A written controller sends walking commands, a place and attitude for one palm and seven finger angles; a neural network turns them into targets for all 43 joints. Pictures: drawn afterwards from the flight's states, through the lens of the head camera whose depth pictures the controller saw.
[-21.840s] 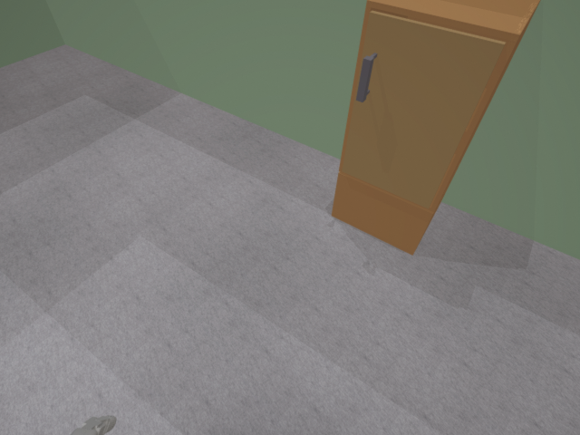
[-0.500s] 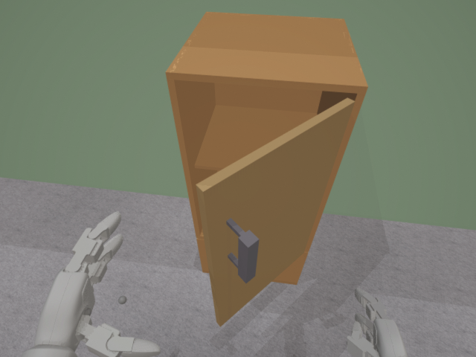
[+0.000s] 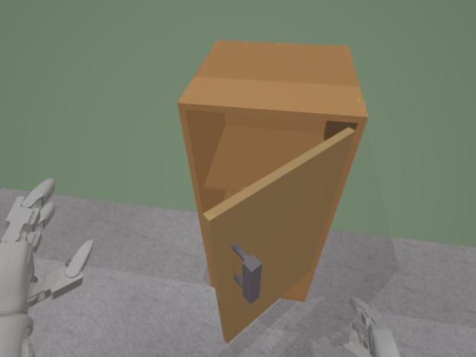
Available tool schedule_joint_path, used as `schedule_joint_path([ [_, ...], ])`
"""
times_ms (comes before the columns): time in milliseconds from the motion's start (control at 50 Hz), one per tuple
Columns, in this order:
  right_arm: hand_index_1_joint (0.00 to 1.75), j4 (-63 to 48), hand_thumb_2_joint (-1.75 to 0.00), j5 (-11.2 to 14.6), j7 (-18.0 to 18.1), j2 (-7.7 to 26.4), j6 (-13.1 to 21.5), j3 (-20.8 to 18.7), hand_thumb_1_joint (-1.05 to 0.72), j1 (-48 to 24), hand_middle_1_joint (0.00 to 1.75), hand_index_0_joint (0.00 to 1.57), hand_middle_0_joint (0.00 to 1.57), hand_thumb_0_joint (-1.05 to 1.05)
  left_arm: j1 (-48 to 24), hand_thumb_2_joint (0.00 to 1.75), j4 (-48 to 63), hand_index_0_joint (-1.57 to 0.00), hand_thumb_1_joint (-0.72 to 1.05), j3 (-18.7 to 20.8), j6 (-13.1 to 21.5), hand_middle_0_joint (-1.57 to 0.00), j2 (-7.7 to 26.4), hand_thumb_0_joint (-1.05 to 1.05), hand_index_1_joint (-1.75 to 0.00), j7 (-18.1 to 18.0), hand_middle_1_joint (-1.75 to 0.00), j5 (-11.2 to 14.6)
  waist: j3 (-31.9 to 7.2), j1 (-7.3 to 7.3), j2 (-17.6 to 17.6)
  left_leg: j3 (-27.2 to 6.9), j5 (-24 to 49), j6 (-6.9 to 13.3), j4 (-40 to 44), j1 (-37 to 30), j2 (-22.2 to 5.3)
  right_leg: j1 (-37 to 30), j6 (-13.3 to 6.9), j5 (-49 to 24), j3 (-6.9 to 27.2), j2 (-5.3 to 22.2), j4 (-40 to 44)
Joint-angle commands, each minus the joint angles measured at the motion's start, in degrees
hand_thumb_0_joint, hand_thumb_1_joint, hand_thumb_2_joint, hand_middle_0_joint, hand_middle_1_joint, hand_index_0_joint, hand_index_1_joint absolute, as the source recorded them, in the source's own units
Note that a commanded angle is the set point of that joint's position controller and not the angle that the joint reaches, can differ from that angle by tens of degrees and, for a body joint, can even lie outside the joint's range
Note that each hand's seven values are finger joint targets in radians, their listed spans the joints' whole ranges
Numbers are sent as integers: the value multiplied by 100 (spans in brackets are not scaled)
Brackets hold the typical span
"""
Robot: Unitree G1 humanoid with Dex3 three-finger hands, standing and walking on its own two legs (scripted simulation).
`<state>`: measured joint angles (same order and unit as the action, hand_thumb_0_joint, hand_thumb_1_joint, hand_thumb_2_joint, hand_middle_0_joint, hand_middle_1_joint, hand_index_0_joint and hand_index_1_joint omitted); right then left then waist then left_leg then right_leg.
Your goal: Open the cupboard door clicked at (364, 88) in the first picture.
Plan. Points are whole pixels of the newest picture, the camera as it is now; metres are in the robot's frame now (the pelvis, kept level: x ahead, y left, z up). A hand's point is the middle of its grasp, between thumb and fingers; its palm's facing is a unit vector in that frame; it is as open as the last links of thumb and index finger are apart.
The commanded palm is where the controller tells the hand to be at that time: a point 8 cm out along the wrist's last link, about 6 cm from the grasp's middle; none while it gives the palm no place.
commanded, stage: draw the hand back to the body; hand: left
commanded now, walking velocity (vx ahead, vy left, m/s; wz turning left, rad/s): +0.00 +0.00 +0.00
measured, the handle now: (244, 272) +0.29 +0.03 -0.04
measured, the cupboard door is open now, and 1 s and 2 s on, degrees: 48 48 48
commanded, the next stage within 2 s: step back with the hand held close in 0.46 s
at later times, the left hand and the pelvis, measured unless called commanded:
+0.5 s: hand (66, 264) +0.17 +0.23 +0.17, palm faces +0.45 -0.80 -0.40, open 7.4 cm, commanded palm +0.13 +0.27 +0.18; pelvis -0.01 -0.03 +0.01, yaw +0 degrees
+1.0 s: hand (41, 283) +0.15 +0.25 +0.16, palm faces +0.35 -0.78 -0.52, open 7.4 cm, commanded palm +0.09 +0.29 +0.18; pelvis -0.05 +0.00 +0.00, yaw -1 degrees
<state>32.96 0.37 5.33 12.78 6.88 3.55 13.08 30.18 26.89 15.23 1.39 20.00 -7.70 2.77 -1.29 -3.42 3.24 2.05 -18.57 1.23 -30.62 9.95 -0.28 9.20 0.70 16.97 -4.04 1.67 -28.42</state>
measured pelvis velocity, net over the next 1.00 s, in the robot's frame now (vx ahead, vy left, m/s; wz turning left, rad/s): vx -0.05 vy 0.00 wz -0.02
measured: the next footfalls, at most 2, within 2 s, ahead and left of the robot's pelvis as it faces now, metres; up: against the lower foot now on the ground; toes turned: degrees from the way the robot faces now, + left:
right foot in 1.76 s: -0.25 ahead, -0.11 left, +0.00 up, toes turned -4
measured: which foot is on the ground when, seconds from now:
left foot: down 0.00-1.00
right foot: down 0.00-1.00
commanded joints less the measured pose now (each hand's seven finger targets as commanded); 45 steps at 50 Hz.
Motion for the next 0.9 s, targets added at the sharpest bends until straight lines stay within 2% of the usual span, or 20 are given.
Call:
schedule_joint_path([
  [0, 30, -846, -90, -19, 8, 595, 302, -316, -90, -744, 30, 20, 20, 0, -537, 86, 1239, -20, 80, 1047, 451, -20, 1063, 0, -30, -70, -30, 49, -403, -64, 147, -210, 2275, -88, 691, -217, -151, -456, -214, -1763, 114, -119, 460],
  [60, 30, -757, -90, -26, -8, 612, 310, -340, -90, -789, 30, 20, 20, 0, -798, 90, 1267, -20, 90, 1245, 503, -20, 1187, 0, -30, -80, -30, 68, -360, -64, 352, -193, 2328, -103, 772, -332, -143, -534, -216, -1807, 121, -120, 572],
  [120, 30, -699, -90, -18, -53, 619, 235, -382, -90, -811, 30, 20, 20, 0, -529, 90, 703, -20, 90, 878, 446, -20, 741, 0, -30, 10, -30, 104, -10, -12, -165, -132, 2024, -46, 856, -332, -152, -373, -167, -1672, 102, -145, 726],
  [140, 30, -706, -90, -3, -58, 657, 207, -404, -90, -835, 30, 20, 20, 0, -498, 90, 605, -20, 90, 759, 431, -20, 637, 0, -30, 45, -30, 105, 63, -8, -143, -149, 2014, -42, 889, -314, -158, -395, -185, -1638, 104, -151, 765],
  [220, 30, -710, -90, -35, -59, 659, 158, -446, -90, -906, 30, 20, 20, 0, -709, 90, 874, -20, 90, 940, 521, -20, 911, 0, -30, 32, -30, 79, -241, -51, -146, -105, 1846, -2, 934, -466, -99, -545, -162, -1619, 162, -147, 826],
  [240, 30, -697, -90, -40, -34, 662, 153, -439, -90, -942, 30, 20, 20, 0, -716, 90, 818, -20, 90, 992, 517, -20, 987, 0, -30, 29, -30, 89, -171, -65, -168, -123, 1787, -2, 946, -450, -99, -563, -177, -1617, 167, -142, 860],
  [320, 30, -675, -90, -54, 2, 581, 227, -423, -90, -985, 30, 20, 20, 0, -828, 90, 1136, -20, 90, 1109, 609, -20, 1137, 0, -30, -8, -30, 73, -350, -79, 43, -75, 1733, 9, 921, -586, -45, -620, -168, -1649, 234, -124, 945],
  [360, 30, -636, -90, -51, 13, 579, 254, -406, -90, -1019, 30, 20, 20, 0, -903, 90, 1145, -20, 90, 1088, 601, -20, 1141, 0, -30, -14, -30, 64, -203, -71, 343, -73, 1719, -14, 944, -582, -35, -578, -178, -1642, 252, -125, 994],
  [460, 30, -550, -90, -49, 0, 586, 274, -426, -90, -1017, 30, 20, 20, 0, -755, 90, 708, -20, 90, 964, 596, -20, 930, 0, -30, 20, -30, 91, 157, -43, -69, -75, 1564, -5, 1035, -539, -67, -444, -146, -1426, 234, -154, 1137],
  [500, 30, -552, -90, -36, -5, 583, 255, -447, -90, -1034, 30, 20, 20, 0, -780, 90, 620, -20, 90, 945, 611, -20, 909, 0, -30, 47, -30, 105, 152, -40, -213, -60, 1418, 18, 1043, -571, -70, -387, -127, -1228, 266, -155, 1201],
  [540, 30, -532, -90, -32, -3, 597, 251, -470, -90, -1040, 30, 20, 20, 0, -780, 90, 527, -20, 90, 931, 635, -20, 905, 0, -30, 62, -30, 96, 196, -47, -114, -29, 1321, 19, 1058, -570, -63, -376, -138, -1095, 293, -137, 1277],
  [560, 30, -502, -90, -33, 11, 614, 256, -467, -90, -1071, 30, 20, 20, 0, -1268, 90, 680, -20, 90, 1157, 674, -20, 1203, 0, -30, 20, -30, 107, 97, -38, -113, -49, 1233, 23, 1068, -586, -51, -384, -125, -998, 336, -123, 1302],
  [580, 30, -689, -90, 9, -11, 737, 126, -487, -90, -941, 30, 20, 20, 0, -1570, 90, 832, -20, 90, 1709, 884, -20, 1705, 0, -30, -8, -30, 27, 449, 223, -310, -146, 909, 94, 783, -151, -126, 237, -104, -1091, 797, 159, 1625],
  [600, 30, -603, -90, -17, -23, 671, 33, -513, -90, -924, 30, 20, 20, 0, -961, 90, 384, -20, 90, 1473, 889, -20, 1352, 0, -30, 42, -30, 35, 295, 233, -635, -163, 958, 92, 622, -240, -100, 245, -113, -1133, 749, 277, 1657],
  [620, 30, -631, -90, -33, -46, 678, -24, -523, -90, -992, 30, 20, 20, 0, -796, 90, 390, -20, 90, 1334, 872, -20, 1259, 0, -30, 73, -30, 30, 296, 232, -638, -122, 1002, 88, 568, -293, -90, 350, -102, -1220, 789, 330, 1692],
  [680, 30, -715, -90, -44, -58, 726, -135, -553, -90, -965, 30, 20, 20, 0, -435, 90, 635, -20, 90, 1229, 951, -20, 1145, 0, -30, 69, -30, 26, -94, 262, -193, -106, 1369, 43, 613, -191, -139, 111, -109, -1665, 606, 358, 1359],
  [740, 30, -810, -90, -37, -27, 763, -218, -596, -90, -961, 30, 20, 20, 0, -147, 90, 1035, -20, 90, 1301, 983, -20, 1240, 0, -30, 13, -30, 37, -524, 259, 123, -153, 1798, 29, 729, -141, -219, -195, -98, -2039, 444, 296, 991],
  [820, 30, -936, -90, 5, -2, 732, -312, -655, -90, -935, 30, 20, 20, 0, 99, 90, 1314, -20, 90, 1575, 998, -20, 1448, 0, -30, -74, -30, 59, -836, 258, -220, -223, 2174, 9, 695, 9, -301, -329, -62, -2384, 426, 196, 674],
  [840, 30, -939, -90, -5, 22, 753, -334, -662, -90, -952, 30, 20, 20, 0, 129, 90, 1368, -20, 90, 1677, 1015, -20, 1554, 0, -30, -104, -30, 63, -872, 244, -42, -273, 2213, 9, 731, 128, -314, -431, -80, -2413, 397, 204, 580],
  [880, 30, -984, -90, 21, 36, 715, -356, -675, -90, -928, 30, 20, 20, 0, 236, 90, 1334, -20, 90, 1672, 1024, -20, 1482, 0, -30, -126, -30, 73, -827, 255, -157, -287, 2203, 12, 742, 236, -364, -361, -57, -2397, 419, 152, 469],
])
